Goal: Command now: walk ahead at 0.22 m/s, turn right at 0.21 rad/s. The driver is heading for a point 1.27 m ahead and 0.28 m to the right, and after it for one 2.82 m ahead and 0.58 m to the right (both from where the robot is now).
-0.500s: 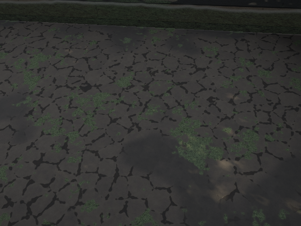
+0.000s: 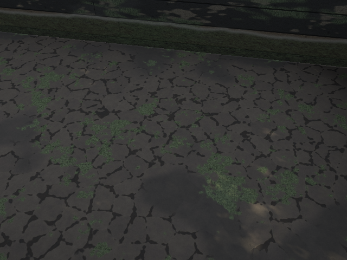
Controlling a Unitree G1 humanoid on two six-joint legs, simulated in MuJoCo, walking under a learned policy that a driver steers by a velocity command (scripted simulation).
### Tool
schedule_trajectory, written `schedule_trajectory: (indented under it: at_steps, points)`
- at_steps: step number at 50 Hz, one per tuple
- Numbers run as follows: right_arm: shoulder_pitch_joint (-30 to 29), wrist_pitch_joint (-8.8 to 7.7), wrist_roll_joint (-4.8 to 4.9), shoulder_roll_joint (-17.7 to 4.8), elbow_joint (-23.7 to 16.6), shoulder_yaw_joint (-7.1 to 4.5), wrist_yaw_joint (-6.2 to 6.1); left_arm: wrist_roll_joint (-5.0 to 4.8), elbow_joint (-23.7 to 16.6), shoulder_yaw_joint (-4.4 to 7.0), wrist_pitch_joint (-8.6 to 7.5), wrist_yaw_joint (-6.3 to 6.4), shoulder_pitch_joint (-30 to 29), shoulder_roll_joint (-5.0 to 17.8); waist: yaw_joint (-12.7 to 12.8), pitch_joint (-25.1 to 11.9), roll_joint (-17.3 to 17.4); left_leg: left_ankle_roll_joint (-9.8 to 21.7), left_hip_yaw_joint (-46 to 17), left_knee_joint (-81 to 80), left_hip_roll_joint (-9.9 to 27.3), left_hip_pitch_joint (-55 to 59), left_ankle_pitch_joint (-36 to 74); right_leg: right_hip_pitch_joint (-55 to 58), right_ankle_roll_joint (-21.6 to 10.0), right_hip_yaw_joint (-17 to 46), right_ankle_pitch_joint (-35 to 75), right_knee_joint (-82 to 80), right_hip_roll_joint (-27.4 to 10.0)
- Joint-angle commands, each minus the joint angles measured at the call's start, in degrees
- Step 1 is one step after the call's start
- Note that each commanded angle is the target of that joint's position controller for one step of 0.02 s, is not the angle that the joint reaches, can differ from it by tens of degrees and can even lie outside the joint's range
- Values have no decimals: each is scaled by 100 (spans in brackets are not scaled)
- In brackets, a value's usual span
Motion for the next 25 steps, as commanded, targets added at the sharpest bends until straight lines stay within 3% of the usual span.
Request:
schedule_trajectory:
  at_steps: [1,3,5,7,8,10,11,12,13,14,15,16,17,18,19,21,23,24,25]
  points:
    - [-450,-60,-20,-964,-563,-314,-88,-9,-515,146,-105,69,-379,439,-102,428,466,229,-906,-1195,886,-560,-2010,-208,-238,-68,-704,278,292]
    - [-414,-141,-16,-970,-617,-341,-156,69,-554,164,-117,102,-338,444,-36,527,130,260,-677,-941,982,-564,-1559,-215,-319,59,-543,325,293]
    - [-575,-215,-22,-873,-745,-327,-162,53,-576,209,-64,112,-171,523,0,512,54,170,-242,-370,701,-625,-1143,-89,-436,439,-599,222,247]
    - [-666,-248,-7,-697,-942,-280,-147,-10,-627,316,-33,134,-57,821,-41,469,-668,-90,451,691,191,-883,-598,68,-689,1556,-503,-216,-134]
    - [-745,-222,-47,-652,-1000,-262,-194,-17,-646,355,24,176,102,926,150,255,-994,-236,576,1041,0,-1138,-389,582,-924,2180,244,-455,-390]
    - [-785,-237,30,-809,-1063,-299,-219,54,-600,431,135,209,399,1108,355,14,-1137,-296,367,1438,-150,-1882,-968,1470,-1270,2977,1473,-462,-680]
    - [-854,-271,8,-729,-1086,-259,-212,128,-608,404,135,258,424,1096,323,9,-935,-324,248,1585,-108,-1979,-1042,1500,-1358,2947,2785,-252,-803]
    - [-754,-309,19,-698,-1062,-249,-195,140,-616,402,138,289,296,1085,235,-202,-867,-338,206,1550,-48,-1799,-1018,1471,-1333,2837,3293,-123,-785]
    - [-781,-324,51,-459,-1114,-168,-162,138,-712,358,168,332,-98,963,56,-302,-670,-369,202,1127,15,-1247,-444,1060,-1144,2526,3470,0,-656]
    - [-546,-329,18,-284,-1047,-120,-155,78,-819,305,189,344,-601,864,-198,-432,-582,-348,351,567,52,-325,226,439,-901,2173,3274,116,-442]
    - [-362,-289,-97,-293,-1000,-145,-165,9,-915,250,158,355,-868,713,-292,-606,-335,-345,356,508,210,632,957,-224,-632,1785,2767,298,-140]
    - [-305,-233,-221,-433,-949,-175,-168,8,-985,151,132,368,-775,416,-234,-765,476,-220,92,732,644,1392,2618,-686,-393,1274,1943,597,279]
    - [-312,-169,-238,-586,-928,-214,-172,25,-1001,113,108,385,-603,338,-228,-742,1041,-23,-237,741,1149,1706,4286,-1069,-269,918,500,896,575]
    - [-206,-120,-228,-751,-879,-251,-187,80,-1001,152,94,371,-546,468,-265,-617,1251,213,-558,607,1591,1743,5201,-1341,-197,697,-896,1245,671]
    - [-90,-97,-202,-843,-862,-269,-203,134,-1020,199,70,330,-621,638,-329,-483,1104,383,-716,538,1822,1596,5553,-1420,-168,506,-1167,1541,569]
    - [-305,-145,-163,-832,-870,-254,-193,114,-1066,192,37,244,-689,631,-174,-296,880,413,-434,498,1723,1014,5377,-1075,-164,268,-785,1644,381]
    - [-752,-194,-107,-789,-935,-236,-158,141,-966,126,63,207,-412,457,152,-279,819,196,107,706,1321,385,4602,-149,-259,47,39,991,390]
    - [-811,-193,-91,-777,-967,-236,-139,175,-882,120,92,208,-249,471,197,-379,652,39,364,959,1028,99,4027,448,-376,97,906,756,435]
    - [-717,-169,-134,-695,-1073,-228,-125,99,-847,192,116,223,-284,710,116,-558,106,-215,733,1166,585,-141,3050,770,-571,495,2224,918,382]
Velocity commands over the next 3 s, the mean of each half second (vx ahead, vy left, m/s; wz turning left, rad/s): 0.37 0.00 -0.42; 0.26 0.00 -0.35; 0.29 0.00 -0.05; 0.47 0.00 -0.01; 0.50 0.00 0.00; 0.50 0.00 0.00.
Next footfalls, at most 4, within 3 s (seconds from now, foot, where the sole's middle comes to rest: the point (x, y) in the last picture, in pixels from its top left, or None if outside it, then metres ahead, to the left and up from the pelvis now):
0.76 left None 0.12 0.07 -0.77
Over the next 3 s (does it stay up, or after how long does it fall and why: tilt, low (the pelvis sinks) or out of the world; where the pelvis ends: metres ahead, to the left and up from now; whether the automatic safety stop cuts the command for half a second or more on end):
stays up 0.10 -0.03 -0.01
